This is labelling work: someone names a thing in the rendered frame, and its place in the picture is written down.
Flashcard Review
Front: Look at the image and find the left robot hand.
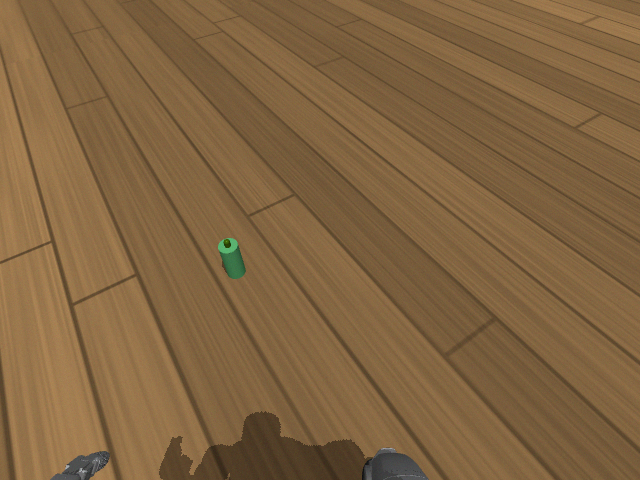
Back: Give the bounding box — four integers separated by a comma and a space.
50, 451, 110, 480

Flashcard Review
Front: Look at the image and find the bottle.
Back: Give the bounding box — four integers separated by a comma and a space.
218, 238, 246, 279

